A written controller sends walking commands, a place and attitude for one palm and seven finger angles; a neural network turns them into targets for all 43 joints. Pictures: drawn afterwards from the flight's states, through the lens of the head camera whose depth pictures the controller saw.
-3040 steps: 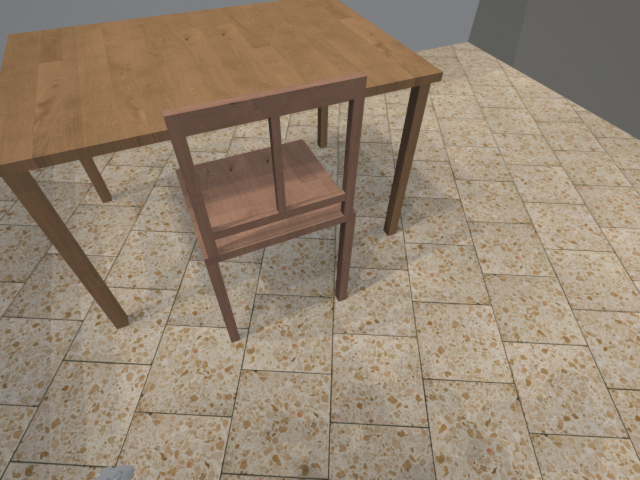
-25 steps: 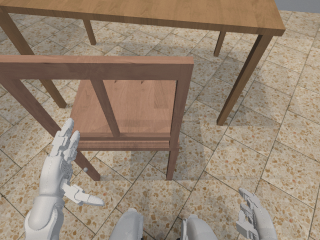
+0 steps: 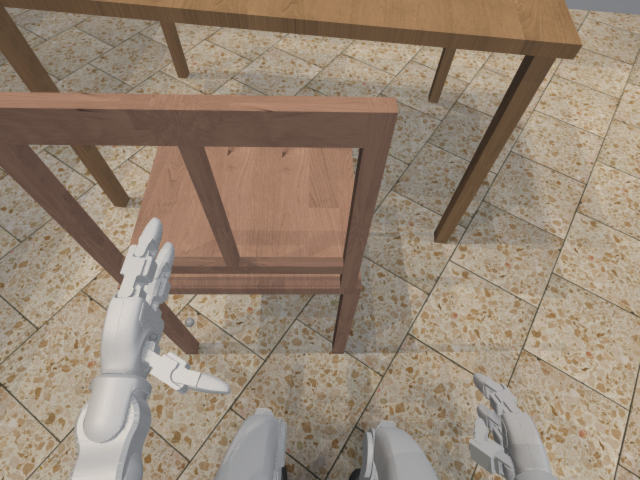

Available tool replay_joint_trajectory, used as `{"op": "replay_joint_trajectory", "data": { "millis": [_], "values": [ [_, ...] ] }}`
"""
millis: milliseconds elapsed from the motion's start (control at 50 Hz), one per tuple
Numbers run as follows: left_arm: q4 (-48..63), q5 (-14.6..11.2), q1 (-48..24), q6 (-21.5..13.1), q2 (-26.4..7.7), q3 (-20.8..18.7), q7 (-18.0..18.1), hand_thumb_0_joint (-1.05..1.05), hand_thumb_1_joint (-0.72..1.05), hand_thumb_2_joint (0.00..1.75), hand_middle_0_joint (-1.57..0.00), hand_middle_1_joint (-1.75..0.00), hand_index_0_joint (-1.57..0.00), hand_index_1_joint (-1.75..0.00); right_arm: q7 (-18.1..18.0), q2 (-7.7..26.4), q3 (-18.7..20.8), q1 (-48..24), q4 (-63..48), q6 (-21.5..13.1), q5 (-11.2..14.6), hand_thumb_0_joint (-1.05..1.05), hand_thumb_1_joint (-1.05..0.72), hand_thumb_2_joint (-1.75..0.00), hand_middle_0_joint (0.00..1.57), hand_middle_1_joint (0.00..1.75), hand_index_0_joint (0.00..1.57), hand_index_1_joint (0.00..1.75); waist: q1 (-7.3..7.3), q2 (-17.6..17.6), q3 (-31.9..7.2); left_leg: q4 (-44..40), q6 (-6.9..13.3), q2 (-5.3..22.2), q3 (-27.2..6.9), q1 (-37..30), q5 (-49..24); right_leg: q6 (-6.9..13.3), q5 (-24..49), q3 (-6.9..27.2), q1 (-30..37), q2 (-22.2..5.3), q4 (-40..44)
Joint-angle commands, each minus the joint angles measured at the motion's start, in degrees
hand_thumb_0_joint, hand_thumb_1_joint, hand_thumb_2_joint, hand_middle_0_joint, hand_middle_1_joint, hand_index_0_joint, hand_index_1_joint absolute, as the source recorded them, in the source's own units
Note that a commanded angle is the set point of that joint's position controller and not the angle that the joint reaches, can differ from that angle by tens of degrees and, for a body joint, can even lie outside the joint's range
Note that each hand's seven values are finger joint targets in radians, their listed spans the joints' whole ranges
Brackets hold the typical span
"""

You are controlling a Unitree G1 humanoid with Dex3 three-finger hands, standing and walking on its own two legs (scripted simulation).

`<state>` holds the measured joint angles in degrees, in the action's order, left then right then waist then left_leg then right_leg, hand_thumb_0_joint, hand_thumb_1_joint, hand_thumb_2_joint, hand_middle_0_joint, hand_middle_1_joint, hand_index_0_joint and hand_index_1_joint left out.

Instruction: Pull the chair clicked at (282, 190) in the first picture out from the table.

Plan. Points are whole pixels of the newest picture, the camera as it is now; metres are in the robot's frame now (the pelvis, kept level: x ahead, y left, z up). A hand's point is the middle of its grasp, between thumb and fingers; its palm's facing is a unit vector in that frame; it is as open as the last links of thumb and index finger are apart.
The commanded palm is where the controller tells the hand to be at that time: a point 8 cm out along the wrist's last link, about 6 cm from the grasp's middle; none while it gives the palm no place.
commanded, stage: aim the fingers beside a spindle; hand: left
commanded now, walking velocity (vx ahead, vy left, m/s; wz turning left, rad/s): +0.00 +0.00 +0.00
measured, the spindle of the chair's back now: (216, 213) +0.44 +0.17 +0.02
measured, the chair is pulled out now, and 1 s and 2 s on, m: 0.23 0.23 0.23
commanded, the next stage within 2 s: none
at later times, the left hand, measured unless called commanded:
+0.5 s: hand (218, 325) +0.29 +0.14 +0.01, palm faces +0.01 -1.00 -0.03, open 16.9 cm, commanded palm +0.27 +0.20 +0.02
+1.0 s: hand (198, 306) +0.30 +0.16 +0.04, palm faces +0.09 -0.99 -0.08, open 16.9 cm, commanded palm +0.27 +0.20 +0.02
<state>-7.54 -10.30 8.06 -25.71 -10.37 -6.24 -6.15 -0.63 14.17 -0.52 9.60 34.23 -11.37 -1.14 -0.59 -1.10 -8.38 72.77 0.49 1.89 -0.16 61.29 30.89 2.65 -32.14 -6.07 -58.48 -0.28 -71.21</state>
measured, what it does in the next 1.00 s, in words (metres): stands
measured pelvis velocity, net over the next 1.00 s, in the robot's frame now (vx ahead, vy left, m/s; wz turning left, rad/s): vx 0.00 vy -0.01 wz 0.00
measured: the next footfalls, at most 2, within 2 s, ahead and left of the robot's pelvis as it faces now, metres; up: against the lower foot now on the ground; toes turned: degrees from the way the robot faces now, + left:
none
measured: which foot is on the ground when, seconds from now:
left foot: down 0.00-1.00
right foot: down 0.00-1.00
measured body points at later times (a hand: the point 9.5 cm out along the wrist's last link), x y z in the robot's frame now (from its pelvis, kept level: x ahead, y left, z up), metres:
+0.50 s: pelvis -0.01 +0.00 -0.01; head +0.10 +0.01 +0.42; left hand +0.29 +0.20 +0.01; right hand +0.18 -0.23 -0.11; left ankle +0.04 +0.11 -0.63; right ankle +0.02 -0.10 -0.63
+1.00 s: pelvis +0.00 -0.01 -0.01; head +0.10 -0.01 +0.43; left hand +0.29 +0.21 +0.05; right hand +0.18 -0.24 -0.11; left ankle +0.04 +0.11 -0.63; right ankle +0.02 -0.10 -0.63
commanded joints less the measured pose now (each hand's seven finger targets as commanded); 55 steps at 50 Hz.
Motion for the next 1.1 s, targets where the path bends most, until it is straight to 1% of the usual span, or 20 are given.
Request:
{"op": "replay_joint_trajectory", "data": {
  "millis": [0,80,220,280,360,400,480,500,560,620,680,720,780,800,840,880,900,980,1040,1080],
  "values": [
    [8.04,-0.37,-3.97,-2.83,-4.41,-1.75,-0.26,0.0,-0.5,0.3,-0.06,-0.08,-0.06,-0.08,-0.37,7.62,3.25,-0.6,-7.79,-2.03,0.52,0.0,-0.9,-0.9,0.2,0.3,0.2,0.3,-0.73,0.46,-17.47,-8.75,0.9,-2.32,-1.49,-9.57,-13.69,-1.47,14.72,5.13,11.46,1.15,10.17],
    [9.48,-0.29,-6.09,-2.12,-5.42,-1.91,-0.52,0.0,-0.5,0.3,-0.06,-0.08,-0.06,-0.08,-0.56,7.87,3.38,-0.75,-8.52,-1.5,0.68,0.0,-0.9,-0.9,0.2,0.3,0.2,0.3,-0.56,0.88,-18.75,-8.53,0.93,-2.33,-1.6,-9.51,-13.39,-1.39,14.2,5.09,11.42,1.12,9.8],
    [13.18,1.05,-11.02,-5.38,-3.98,-0.06,2.92,0.0,-0.5,0.3,-0.06,-0.08,-0.06,-0.08,-0.34,7.27,3.28,-1.2,-7.93,-1.85,-0.07,0.0,-0.9,-0.9,0.2,0.3,0.2,0.3,-0.71,-1.88,-20.11,-7.88,0.74,-2.21,-2.42,-11.65,-13.37,-1.1,12.42,4.11,7.49,1.4,8.12],
    [7.27,1.68,-8.93,-4.31,-3.38,0.21,3.06,0.0,-0.5,0.3,-0.06,-0.08,-0.06,-0.08,-0.08,7.63,3.33,-0.75,-7.53,-1.33,0.04,0.0,-0.9,-0.9,0.2,0.3,0.2,0.3,-1.24,1.44,-18.31,-7.49,0.85,-2.21,-2.41,-8.74,-11.38,-1.15,10.93,4.06,6.94,1.46,8.25],
    [5.95,2.11,-9.31,-2.49,-1.5,2.32,2.47,0.0,-0.5,0.3,-0.06,-0.08,-0.06,-0.08,0.1,7.55,3.32,-0.79,-8.4,-0.51,0.31,0.0,-0.9,-0.9,0.2,0.3,0.2,0.3,-0.62,0.87,-19.14,-7.55,0.79,-2.47,-2.05,-8.18,-10.37,-1.08,10.46,4.31,7.42,1.13,8.22],
    [6.79,2.02,-9.03,-2.31,-3.67,-0.04,2.79,0.0,-0.5,0.3,-0.06,-0.08,-0.06,-0.08,0.07,7.66,3.44,-0.69,-8.77,-0.04,0.4,0.0,-0.9,-0.9,0.2,0.3,0.2,0.3,0.07,1.56,-20.36,-7.54,0.79,-2.39,-1.95,-8.15,-11.4,-1.08,11.52,4.33,8.42,1.21,7.97],
    [15.37,1.93,-11.18,-4.5,-6.95,-2.74,4.69,0.0,-0.5,0.3,-0.06,-0.08,-0.06,-0.08,0.01,7.09,3.38,-0.64,-9.32,0.14,0.04,0.0,-0.9,-0.9,0.2,0.3,0.2,0.3,1.13,-2.15,-25.01,-7.32,0.68,-2.5,-1.86,-11.33,-15.8,-0.85,15.63,4.55,10.42,1.31,6.81],
    [16.14,1.97,-9.78,-4.94,-5.91,-1.83,5.04,0.0,-0.5,0.3,-0.06,-0.08,-0.06,-0.08,0.2,6.71,3.3,-0.87,-9.37,0.16,0.01,0.0,-0.9,-0.9,0.2,0.3,0.2,0.3,1.26,-3.24,-24.65,-7.57,0.6,-2.53,-1.83,-12.46,-16.39,-0.81,16.02,4.52,10.21,1.42,7.06],
    [14.0,2.0,-9.21,-5.35,-3.39,0.4,5.34,0.0,-0.5,0.3,-0.06,-0.08,-0.06,-0.08,0.35,6.76,3.19,-0.97,-8.55,0.14,0.09,0.0,-0.9,-0.9,0.2,0.3,0.2,0.3,-0.48,-0.73,-21.02,-7.81,0.66,-2.27,-2.25,-11.24,-14.03,-1.0,13.88,3.98,8.64,1.63,7.68],
    [6.67,2.28,-7.63,-3.4,0.37,4.53,3.78,0.0,-0.5,0.3,-0.06,-0.08,-0.06,-0.08,0.32,7.18,3.04,-0.92,-8.05,0.13,0.54,0.0,-0.9,-0.9,0.2,0.3,0.2,0.3,-2.27,2.36,-15.05,-7.7,0.89,-2.38,-2.2,-7.2,-8.75,-1.32,9.21,4.24,6.41,1.45,9.42],
    [3.06,2.38,-9.86,-1.75,1.51,6.55,2.02,0.0,-0.5,0.3,-0.06,-0.08,-0.06,-0.08,-0.16,7.6,3.12,-0.35,-8.13,-0.03,0.98,0.0,-0.9,-0.9,0.2,0.3,0.2,0.3,-3.0,4.11,-13.17,-7.24,1.06,-2.48,-2.27,-5.46,-5.76,-1.36,6.0,4.75,4.86,1.19,10.2],
    [4.23,2.44,-12.49,-1.74,-1.0,4.5,1.92,0.0,-0.5,0.3,-0.06,-0.08,-0.06,-0.08,-0.55,7.72,3.23,-0.62,-8.46,-0.07,1.03,0.0,-0.9,-0.9,0.2,0.3,0.2,0.3,-2.04,3.13,-15.16,-6.8,1.07,-2.63,-1.93,-5.27,-5.56,-1.36,5.31,5.57,5.45,0.88,10.09],
    [10.5,2.7,-16.58,-4.2,-8.18,-2.82,4.12,0.0,-0.5,0.3,-0.06,-0.08,-0.06,-0.08,-0.91,7.52,3.34,-0.87,-8.78,-0.15,0.3,0.0,-0.9,-0.9,0.2,0.3,0.2,0.3,0.28,-0.02,-21.29,-6.11,1.0,-2.76,-1.67,-6.95,-9.34,-1.03,8.59,6.16,8.07,1.05,8.22],
    [13.72,2.48,-16.94,-5.43,-8.9,-4.13,4.97,0.0,-0.5,0.3,-0.06,-0.08,-0.06,-0.08,-0.76,6.96,3.29,-1.05,-9.1,-0.19,-0.03,0.0,-0.9,-0.9,0.2,0.3,0.2,0.3,1.4,-2.3,-24.72,-6.1,0.96,-2.96,-1.37,-8.75,-11.62,-0.98,11.1,6.59,9.84,0.93,7.78],
    [16.44,2.16,-13.93,-7.09,-8.97,-5.43,6.47,0.0,-0.5,0.3,-0.06,-0.08,-0.06,-0.08,-0.24,6.23,3.07,-0.98,-9.26,-0.14,-0.19,0.0,-0.9,-0.9,0.2,0.3,0.2,0.3,2.4,-4.86,-26.65,-6.71,0.63,-3.0,-1.09,-11.66,-15.79,-0.7,15.7,5.89,11.57,1.2,6.82],
    [14.71,1.66,-10.94,-6.83,-8.5,-5.84,6.69,0.0,-0.5,0.3,-0.06,-0.08,-0.06,-0.08,0.17,6.32,3.17,-0.36,-8.71,-0.01,-0.21,0.0,-0.9,-0.9,0.2,0.3,0.2,0.3,1.88,-3.01,-26.91,-6.58,0.73,-2.99,-1.07,-11.35,-17.68,-0.85,18.57,5.76,13.13,1.44,6.98],
    [12.03,1.62,-8.31,-6.03,-6.21,-4.12,6.11,0.0,-0.5,0.3,-0.06,-0.08,-0.06,-0.08,0.43,6.18,3.14,-0.32,-8.46,0.18,-0.07,0.0,-0.9,-0.9,0.2,0.3,0.2,0.3,1.3,-1.61,-25.24,-6.71,0.75,-2.87,-0.91,-10.74,-17.78,-1.01,19.61,5.51,13.35,1.45,7.23],
    [-0.02,1.06,-5.04,-0.59,2.32,5.39,0.68,0.0,-0.5,0.3,-0.06,-0.08,-0.06,-0.08,0.43,7.19,3.13,0.27,-8.06,0.44,1.29,0.0,-0.9,-0.9,0.2,0.3,0.2,0.3,-2.75,4.57,-14.59,-6.95,1.04,-2.67,-1.1,-5.39,-10.18,-1.66,13.05,5.55,9.22,1.16,10.58],
    [-0.61,0.11,-8.52,0.71,1.5,5.99,-1.98,0.0,-0.5,0.3,-0.06,-0.08,-0.06,-0.08,-0.46,7.96,3.29,0.69,-8.32,0.12,1.99,0.0,-0.9,-0.9,0.2,0.3,0.2,0.3,-2.86,7.12,-12.74,-6.32,1.1,-2.8,-1.6,-3.27,-6.89,-1.87,8.28,6.68,8.14,0.61,11.63],
    [4.7,0.29,-14.1,-1.19,-2.59,2.7,-0.9,0.0,-0.5,0.3,-0.06,-0.08,-0.06,-0.08,-1.13,7.94,3.39,0.05,-8.57,-0.4,1.57,0.0,-0.9,-0.9,0.2,0.3,0.2,0.3,-2.12,4.77,-15.61,-5.47,1.18,-2.76,-1.45,-4.14,-8.1,-1.63,8.99,7.19,8.2,0.49,10.51]
  ]
}}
